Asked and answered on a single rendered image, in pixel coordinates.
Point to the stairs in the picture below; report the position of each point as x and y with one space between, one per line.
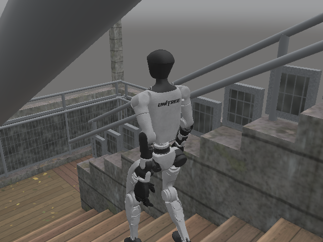
91 226

